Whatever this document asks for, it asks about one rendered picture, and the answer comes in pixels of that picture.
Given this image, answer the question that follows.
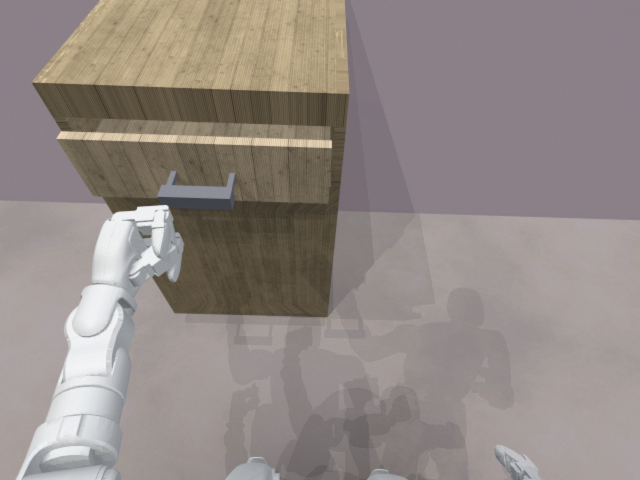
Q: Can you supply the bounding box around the robot right hand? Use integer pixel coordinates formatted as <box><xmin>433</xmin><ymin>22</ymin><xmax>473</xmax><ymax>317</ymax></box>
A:
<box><xmin>495</xmin><ymin>445</ymin><xmax>543</xmax><ymax>480</ymax></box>

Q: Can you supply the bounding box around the cabinet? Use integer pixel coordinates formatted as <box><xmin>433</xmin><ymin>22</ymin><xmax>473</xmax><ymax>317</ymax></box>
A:
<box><xmin>31</xmin><ymin>0</ymin><xmax>349</xmax><ymax>317</ymax></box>

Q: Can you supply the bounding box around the left robot shin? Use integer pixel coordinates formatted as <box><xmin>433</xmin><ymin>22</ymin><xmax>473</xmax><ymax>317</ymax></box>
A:
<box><xmin>247</xmin><ymin>457</ymin><xmax>267</xmax><ymax>465</ymax></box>

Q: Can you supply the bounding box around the robot left forearm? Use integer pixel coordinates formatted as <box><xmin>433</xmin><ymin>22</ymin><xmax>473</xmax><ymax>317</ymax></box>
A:
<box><xmin>16</xmin><ymin>284</ymin><xmax>137</xmax><ymax>480</ymax></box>

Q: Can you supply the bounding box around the handle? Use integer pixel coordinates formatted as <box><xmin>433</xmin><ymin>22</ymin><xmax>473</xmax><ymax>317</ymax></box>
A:
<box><xmin>157</xmin><ymin>171</ymin><xmax>236</xmax><ymax>210</ymax></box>

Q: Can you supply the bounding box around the robot shin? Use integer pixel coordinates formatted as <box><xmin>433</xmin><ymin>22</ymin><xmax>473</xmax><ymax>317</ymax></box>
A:
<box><xmin>247</xmin><ymin>457</ymin><xmax>267</xmax><ymax>465</ymax></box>
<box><xmin>369</xmin><ymin>469</ymin><xmax>389</xmax><ymax>477</ymax></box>

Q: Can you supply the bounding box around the robot left hand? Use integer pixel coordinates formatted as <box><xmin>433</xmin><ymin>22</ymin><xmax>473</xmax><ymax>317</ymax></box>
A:
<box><xmin>91</xmin><ymin>205</ymin><xmax>184</xmax><ymax>298</ymax></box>

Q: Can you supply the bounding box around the drawer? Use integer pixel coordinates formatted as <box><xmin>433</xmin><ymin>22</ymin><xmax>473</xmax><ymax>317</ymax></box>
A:
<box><xmin>56</xmin><ymin>119</ymin><xmax>332</xmax><ymax>204</ymax></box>

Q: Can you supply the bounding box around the right robot shin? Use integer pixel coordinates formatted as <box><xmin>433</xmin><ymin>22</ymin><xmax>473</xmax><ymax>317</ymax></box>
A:
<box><xmin>369</xmin><ymin>469</ymin><xmax>389</xmax><ymax>477</ymax></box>

